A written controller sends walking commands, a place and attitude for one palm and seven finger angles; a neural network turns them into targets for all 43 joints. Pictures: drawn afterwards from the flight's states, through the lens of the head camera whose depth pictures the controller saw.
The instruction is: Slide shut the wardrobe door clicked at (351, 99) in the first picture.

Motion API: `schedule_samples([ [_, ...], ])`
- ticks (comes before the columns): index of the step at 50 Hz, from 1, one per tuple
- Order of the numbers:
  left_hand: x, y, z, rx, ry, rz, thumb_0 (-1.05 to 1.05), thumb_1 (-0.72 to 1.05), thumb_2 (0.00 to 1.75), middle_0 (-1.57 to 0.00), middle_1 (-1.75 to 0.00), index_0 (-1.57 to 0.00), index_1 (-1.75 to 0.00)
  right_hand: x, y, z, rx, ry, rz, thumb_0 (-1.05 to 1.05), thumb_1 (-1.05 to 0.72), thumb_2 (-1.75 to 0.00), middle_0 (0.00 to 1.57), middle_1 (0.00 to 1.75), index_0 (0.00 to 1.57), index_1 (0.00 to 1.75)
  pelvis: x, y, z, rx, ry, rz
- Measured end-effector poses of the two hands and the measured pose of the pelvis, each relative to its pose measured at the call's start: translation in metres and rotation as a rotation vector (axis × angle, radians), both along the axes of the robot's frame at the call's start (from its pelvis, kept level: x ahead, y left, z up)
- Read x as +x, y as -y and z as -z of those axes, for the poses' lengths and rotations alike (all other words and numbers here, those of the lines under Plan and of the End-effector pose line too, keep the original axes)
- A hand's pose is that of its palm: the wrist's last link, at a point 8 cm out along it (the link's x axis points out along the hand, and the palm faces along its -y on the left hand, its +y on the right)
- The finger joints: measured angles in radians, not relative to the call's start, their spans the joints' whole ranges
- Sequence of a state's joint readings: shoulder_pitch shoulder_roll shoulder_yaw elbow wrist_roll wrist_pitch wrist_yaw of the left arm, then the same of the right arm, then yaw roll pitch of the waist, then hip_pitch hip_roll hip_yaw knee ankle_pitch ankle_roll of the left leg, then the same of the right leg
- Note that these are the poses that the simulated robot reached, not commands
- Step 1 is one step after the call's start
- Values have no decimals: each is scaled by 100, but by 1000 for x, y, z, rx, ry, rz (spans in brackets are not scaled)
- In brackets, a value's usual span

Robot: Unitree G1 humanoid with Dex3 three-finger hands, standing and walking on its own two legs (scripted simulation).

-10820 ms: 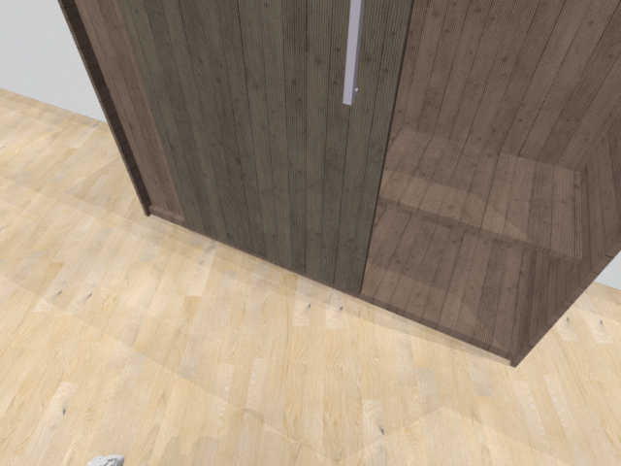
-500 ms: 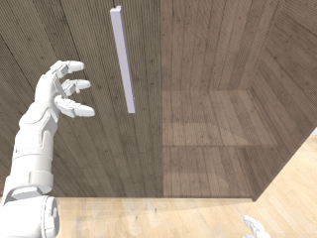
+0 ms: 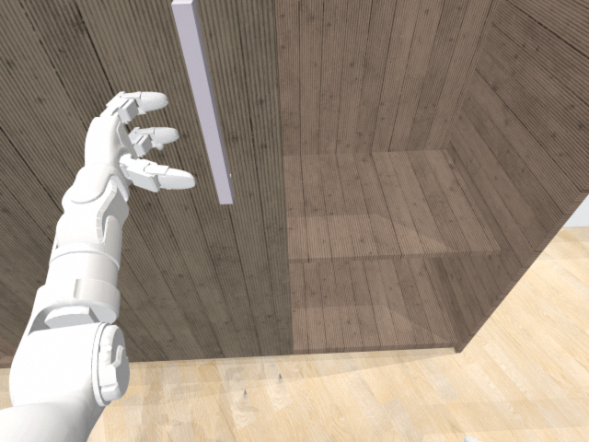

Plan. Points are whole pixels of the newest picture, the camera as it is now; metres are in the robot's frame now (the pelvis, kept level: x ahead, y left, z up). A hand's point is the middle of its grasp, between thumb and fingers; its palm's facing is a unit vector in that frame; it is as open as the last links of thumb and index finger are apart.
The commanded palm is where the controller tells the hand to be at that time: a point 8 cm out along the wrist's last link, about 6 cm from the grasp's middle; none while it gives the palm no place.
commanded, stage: move the hooked fingers beside the handle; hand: left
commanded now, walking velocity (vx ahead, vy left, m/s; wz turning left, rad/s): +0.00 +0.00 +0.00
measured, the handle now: (211, 114) +0.50 +0.12 +0.21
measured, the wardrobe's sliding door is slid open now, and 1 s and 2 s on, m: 0.57 0.57 0.57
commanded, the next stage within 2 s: none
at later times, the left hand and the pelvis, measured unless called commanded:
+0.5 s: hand (156, 138) +0.45 +0.19 +0.20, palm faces +0.07 -1.00 -0.01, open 13.6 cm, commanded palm +0.44 +0.23 +0.18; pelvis -0.01 +0.00 -0.01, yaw +1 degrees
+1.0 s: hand (157, 139) +0.45 +0.19 +0.20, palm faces +0.07 -1.00 -0.02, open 13.7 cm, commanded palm +0.46 +0.21 +0.17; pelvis -0.04 +0.01 -0.01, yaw +2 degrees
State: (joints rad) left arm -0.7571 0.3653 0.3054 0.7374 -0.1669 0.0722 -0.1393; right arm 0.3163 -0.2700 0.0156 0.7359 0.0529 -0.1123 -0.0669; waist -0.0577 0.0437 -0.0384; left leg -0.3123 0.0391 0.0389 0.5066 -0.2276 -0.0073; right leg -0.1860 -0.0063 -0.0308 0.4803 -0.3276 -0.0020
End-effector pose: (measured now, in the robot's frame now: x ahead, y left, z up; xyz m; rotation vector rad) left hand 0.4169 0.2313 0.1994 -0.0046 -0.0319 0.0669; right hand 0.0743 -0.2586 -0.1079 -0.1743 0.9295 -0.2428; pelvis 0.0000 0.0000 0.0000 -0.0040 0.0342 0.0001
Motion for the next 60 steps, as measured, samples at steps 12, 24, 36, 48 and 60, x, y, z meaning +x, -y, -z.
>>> schedule_samples([
  [12, 10, -5, -4, 7, 9, 5, -1, -50, 30, -35, -123, -32, -122, -19, 3, 5, 5, -61, 18, 1, -90, -90, 20, 30, 20, 30, 1, 0, 1, -3, -20, 1],
  [24, 13, -8, -4, 12, 12, 1, -1, -50, 30, -40, -126, -36, -125, -25, 1, 8, -3, -95, -17, 1, -90, -90, 20, 30, 20, 30, -9, -2, 5, -9, -49, -22],
  [36, 13, -7, -4, 17, 12, -3, -1, -50, 30, -41, -125, -35, -125, -47, -3, 10, -7, -119, -19, 1, -90, -90, 20, 30, 20, 30, -22, -6, 9, -18, -67, -28],
  [48, 12, -6, -3, 30, 23, -9, -1, -50, 30, -41, -125, -35, -125, -81, -7, 14, -12, -169, -15, 1, -90, -90, 20, 30, 20, 30, -35, -10, 14, -22, -88, -32],
  [60, 13, -7, -3, 35, 23, -7, -1, -50, 30, -42, -125, -35, -125, -99, -6, 14, -24, -175, -16, 1, -90, -90, 20, 30, 20, 30, -46, -11, 18, -26, -110, -31],
])
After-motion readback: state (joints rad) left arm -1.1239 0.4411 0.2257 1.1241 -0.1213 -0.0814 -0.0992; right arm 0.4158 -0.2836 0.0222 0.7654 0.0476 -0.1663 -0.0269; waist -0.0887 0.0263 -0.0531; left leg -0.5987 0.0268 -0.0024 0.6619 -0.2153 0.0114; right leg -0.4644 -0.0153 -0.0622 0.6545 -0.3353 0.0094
